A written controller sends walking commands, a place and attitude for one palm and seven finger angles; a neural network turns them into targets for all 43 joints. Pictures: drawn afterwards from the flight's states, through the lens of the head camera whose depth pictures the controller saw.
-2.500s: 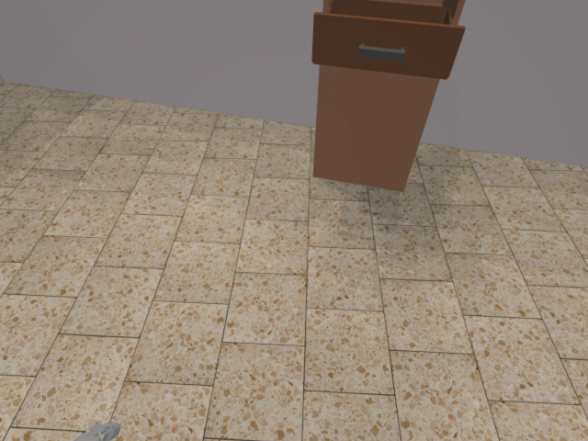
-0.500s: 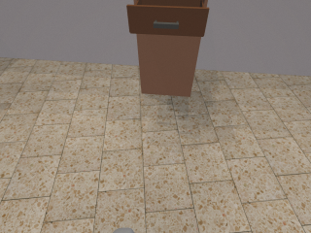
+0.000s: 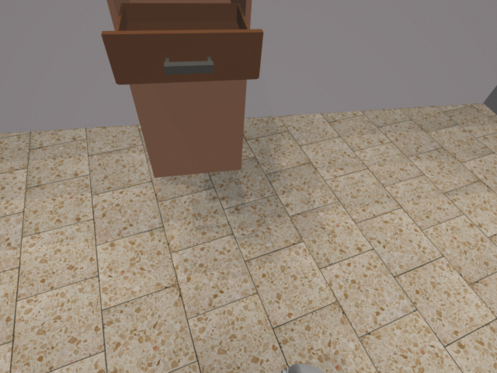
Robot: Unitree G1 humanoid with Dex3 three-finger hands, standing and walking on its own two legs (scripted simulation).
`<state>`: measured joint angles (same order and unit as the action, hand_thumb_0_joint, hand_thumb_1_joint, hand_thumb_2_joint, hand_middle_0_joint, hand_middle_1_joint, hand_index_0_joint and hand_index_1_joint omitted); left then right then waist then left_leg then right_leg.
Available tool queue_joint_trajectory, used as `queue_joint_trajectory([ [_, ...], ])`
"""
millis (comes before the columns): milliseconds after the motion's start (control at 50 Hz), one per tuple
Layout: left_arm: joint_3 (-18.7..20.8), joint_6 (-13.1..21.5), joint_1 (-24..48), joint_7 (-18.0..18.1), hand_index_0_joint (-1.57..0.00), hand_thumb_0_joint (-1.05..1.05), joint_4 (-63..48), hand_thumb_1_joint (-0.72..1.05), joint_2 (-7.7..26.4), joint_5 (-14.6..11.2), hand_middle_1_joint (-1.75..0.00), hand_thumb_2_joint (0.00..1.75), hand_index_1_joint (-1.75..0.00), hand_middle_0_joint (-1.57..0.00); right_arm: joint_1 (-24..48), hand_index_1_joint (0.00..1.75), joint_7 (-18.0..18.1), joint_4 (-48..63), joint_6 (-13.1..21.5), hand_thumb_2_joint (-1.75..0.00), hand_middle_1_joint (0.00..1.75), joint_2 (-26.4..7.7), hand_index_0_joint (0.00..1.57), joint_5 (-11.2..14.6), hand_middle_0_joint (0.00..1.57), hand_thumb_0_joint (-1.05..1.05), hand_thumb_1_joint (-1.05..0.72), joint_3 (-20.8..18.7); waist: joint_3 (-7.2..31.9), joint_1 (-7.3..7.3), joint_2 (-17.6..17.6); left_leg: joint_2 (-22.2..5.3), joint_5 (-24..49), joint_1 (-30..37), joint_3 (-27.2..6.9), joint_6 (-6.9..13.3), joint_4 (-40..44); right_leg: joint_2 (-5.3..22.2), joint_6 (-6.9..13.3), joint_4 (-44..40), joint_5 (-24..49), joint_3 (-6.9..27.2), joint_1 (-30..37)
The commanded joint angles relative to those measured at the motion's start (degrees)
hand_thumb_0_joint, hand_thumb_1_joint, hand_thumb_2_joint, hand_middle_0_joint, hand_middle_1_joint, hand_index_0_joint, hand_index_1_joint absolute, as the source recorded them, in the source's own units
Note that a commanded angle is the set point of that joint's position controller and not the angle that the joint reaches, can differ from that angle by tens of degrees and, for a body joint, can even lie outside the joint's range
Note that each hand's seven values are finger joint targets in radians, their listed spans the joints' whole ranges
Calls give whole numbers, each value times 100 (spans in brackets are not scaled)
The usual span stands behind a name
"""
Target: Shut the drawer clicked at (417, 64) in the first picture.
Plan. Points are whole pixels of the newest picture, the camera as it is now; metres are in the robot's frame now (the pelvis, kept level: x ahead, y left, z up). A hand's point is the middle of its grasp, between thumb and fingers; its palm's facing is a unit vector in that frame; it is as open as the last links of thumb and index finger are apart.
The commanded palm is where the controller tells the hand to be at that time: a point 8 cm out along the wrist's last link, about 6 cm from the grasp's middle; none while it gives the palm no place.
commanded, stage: walk to a spot facing it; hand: left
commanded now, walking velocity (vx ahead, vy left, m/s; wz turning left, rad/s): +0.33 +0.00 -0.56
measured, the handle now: (188, 63) +0.84 +0.25 +0.04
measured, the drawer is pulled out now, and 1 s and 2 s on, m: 0.30 0.30 0.30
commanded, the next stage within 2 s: turn to face it in 0.54 s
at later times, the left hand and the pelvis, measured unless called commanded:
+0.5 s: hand (208, 273) +0.33 +0.11 -0.16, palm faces -0.26 -0.95 -0.20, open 7.3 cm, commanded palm none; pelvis +0.20 -0.04 +0.00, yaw -15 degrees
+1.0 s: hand (211, 227) +0.46 +0.13 -0.17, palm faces -0.20 -0.97 -0.15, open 7.4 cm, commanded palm none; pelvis +0.34 -0.02 +0.01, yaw -14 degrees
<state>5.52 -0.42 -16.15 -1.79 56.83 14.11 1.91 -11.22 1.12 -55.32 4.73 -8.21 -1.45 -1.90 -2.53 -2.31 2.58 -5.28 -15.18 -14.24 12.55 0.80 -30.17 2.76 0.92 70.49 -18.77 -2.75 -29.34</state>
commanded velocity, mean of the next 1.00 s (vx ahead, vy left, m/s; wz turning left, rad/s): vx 0.17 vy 0.00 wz -0.06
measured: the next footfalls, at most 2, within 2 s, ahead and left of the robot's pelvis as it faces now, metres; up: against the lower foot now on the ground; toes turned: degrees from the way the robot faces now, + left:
right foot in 0.28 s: +0.25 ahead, -0.15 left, +0.00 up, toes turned -18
left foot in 0.66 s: +0.41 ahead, +0.05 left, +0.00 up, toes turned -10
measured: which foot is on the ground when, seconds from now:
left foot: down 0.00-0.30, up 0.32-0.64, down 0.66-1.00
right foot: up 0.00-0.26, down 0.28-0.68, up 0.70-1.00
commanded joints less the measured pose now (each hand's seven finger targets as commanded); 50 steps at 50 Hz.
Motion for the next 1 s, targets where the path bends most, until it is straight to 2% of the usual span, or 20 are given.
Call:
queue_joint_trajectory([
  [0,-22,-31,99,-112,-20,0,-541,90,-189,33,-30,90,-30,-20,-638,30,23,25,107,-90,30,-828,20,1,20,0,-90,-233,-176,138,-886,-1519,477,205,-804,598,1958,508,-159,-734,626,161,-692],
  [140,-112,17,1370,-166,-20,0,-932,90,-95,19,-30,90,-30,-20,-1094,30,-49,-138,17,-90,30,-1145,20,-39,20,0,-90,-284,-305,507,-862,-1590,1400,933,-53,507,1577,298,-66,-2833,844,-334,-234],
  [180,-110,56,1378,-153,-20,0,-955,90,5,12,-30,90,-30,-20,-1154,30,-69,-160,-26,-90,30,-1223,20,-56,20,0,-90,-301,-205,451,-748,-1646,2035,1179,69,435,1180,120,60,-3149,554,-490,98],
  [220,-62,128,628,-131,-20,0,-720,90,177,18,-30,90,-30,-20,-1036,30,-71,-112,-62,-90,30,-1395,20,-33,20,0,-90,-298,210,26,-733,-1442,3573,1089,472,267,-264,-282,252,-3615,391,-832,1338],
  [240,29,205,-321,-92,-20,0,-453,90,537,20,-30,90,-30,-20,-961,30,-112,-44,-74,-90,30,-1378,20,10,20,0,-90,-266,770,-439,-354,-1236,3380,390,656,22,-1702,-280,382,-3956,724,-700,2857],
  [260,227,286,-985,-10,-20,0,-302,90,1329,15,-30,90,-30,-20,-1171,30,-171,145,-81,-90,30,-975,20,96,20,0,-90,-169,1526,-611,1109,-493,-307,-1581,593,-300,-3598,1395,956,-4405,678,1765,4586],
  [280,277,256,-1284,73,-20,0,-242,90,1723,-141,-30,90,-30,-20,-688,30,-122,415,-78,-90,30,-889,20,120,20,0,-90,-145,1611,-656,1234,-76,-1979,-2614,-243,-322,-4930,2327,1441,-5078,1706,3561,4659],
  [300,245,234,-950,118,-20,0,-353,90,1648,-156,-30,90,-30,-20,-462,30,-89,418,-59,-90,30,-1045,20,111,20,0,-90,-185,1374,-558,646,-301,-1482,-2669,-907,-240,-5156,2190,1428,-5211,1280,3168,4026],
  [340,66,255,-15,164,-20,0,-567,90,1082,-138,-30,90,-30,-20,-320,30,-87,318,-146,-90,30,-1033,20,27,20,0,-90,-181,437,-89,3,-652,-630,-2384,-1098,-299,-4745,1735,1191,-5489,761,2250,2440],
  [400,-7,333,536,199,-20,0,-612,90,776,-54,-30,90,-30,-20,-987,30,-103,61,-322,-90,30,-788,20,-36,20,0,-90,-163,397,452,265,-581,-349,-1498,-920,-419,-3691,1140,937,-5531,1309,1082,1331],
  [560,71,283,243,137,-20,0,-499,90,818,-49,-30,90,-30,-20,-278,30,-155,494,-203,-90,30,-664,20,25,20,0,-90,-160,175,230,563,-41,-140,-766,-653,-409,-1123,913,946,-5387,501,1412,1178],
  [600,85,225,341,141,-20,0,-524,90,747,-83,-30,90,-30,-20,-616,30,-107,391,-133,-90,30,-712,20,38,20,0,-90,-172,256,424,376,110,273,237,-507,-425,-183,689,716,-4902,376,1302,850],
  [620,28,183,342,136,-20,0,-555,90,535,-95,-30,90,-30,-20,-1030,30,-48,234,-98,-90,30,-913,20,32,20,0,-90,-200,381,606,-118,-56,250,1046,-695,-384,317,375,513,-4266,225,1079,484],
  [640,-63,165,170,99,-20,0,-588,90,119,-136,-30,90,-30,-20,-1562,30,-8,112,-64,-90,30,-1429,20,-49,20,0,-90,-288,625,776,-1598,-1210,-21,1695,-2248,47,1013,-325,159,-2783,-564,444,-222],
  [660,-120,202,60,108,-20,0,-657,90,-40,-123,-30,90,-30,-20,-1780,30,-3,108,-134,-90,30,-1727,20,-69,20,0,-90,-292,597,741,-2159,-2268,48,1649,-3533,663,1626,-554,-28,-1408,-1728,-13,-737],
  [680,-115,177,41,180,-20,0,-545,90,136,-52,-30,90,-30,-20,-1531,30,24,111,-169,-90,30,-1556,20,-53,20,0,-90,-240,520,670,-2029,-2315,-52,1174,-3817,854,1727,-274,-4,-720,-1629,383,-739],
  [740,-168,209,3,143,-20,0,-160,90,-6,-52,-30,90,-30,-20,-787,30,46,101,-92,-90,30,-873,20,-11,20,0,-90,-16,10,259,-894,-1376,2057,403,-2288,763,1602,151,-158,-683,-501,306,-261],
  [780,-242,155,-208,183,-20,0,41,90,-119,-100,-30,90,-30,-20,-652,30,72,-19,-42,-90,30,-739,20,57,20,0,-90,35,318,93,-1117,-949,3660,483,-1565,651,1393,198,-293,-1284,-160,170,309],
  [860,-230,12,81,283,-20,0,-20,90,-87,-113,-30,90,-30,-20,-899,30,69,-178,-174,-90,30,-931,20,73,20,0,-90,-90,480,224,-995,-909,4388,872,-1706,792,1151,92,-455,-1690,-141,47,378],
  [980,-159,-72,788,322,-20,0,-378,90,-38,-135,-30,90,-30,-20,-911,30,27,-161,-414,-90,30,-1103,20,16,20,0,-90,-260,258,413,-1137,-936,2898,566,-2397,966,1157,45,-495,-2181,-553,85,337],
])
